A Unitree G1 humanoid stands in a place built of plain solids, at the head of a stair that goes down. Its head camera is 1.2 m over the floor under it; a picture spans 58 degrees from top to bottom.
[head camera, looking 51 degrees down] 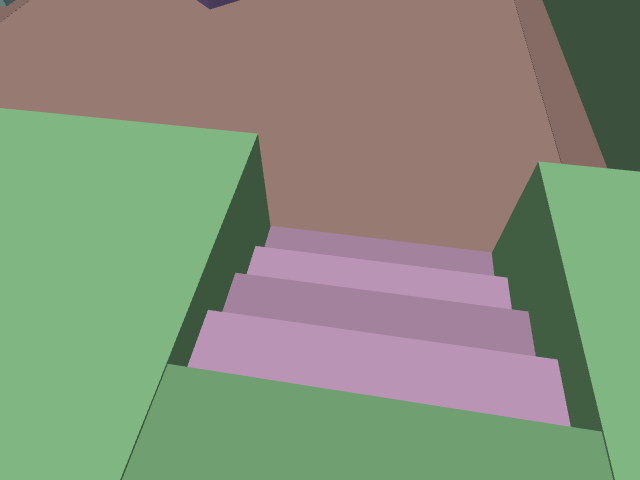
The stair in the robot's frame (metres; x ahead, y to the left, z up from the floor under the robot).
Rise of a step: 0.16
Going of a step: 0.27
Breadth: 1.20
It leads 9 degrees to the right of straight ahead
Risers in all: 5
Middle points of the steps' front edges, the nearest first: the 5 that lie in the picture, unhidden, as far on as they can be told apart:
0.42 -0.15 0.00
0.69 -0.19 -0.15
0.95 -0.23 -0.31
1.22 -0.28 -0.47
1.49 -0.32 -0.62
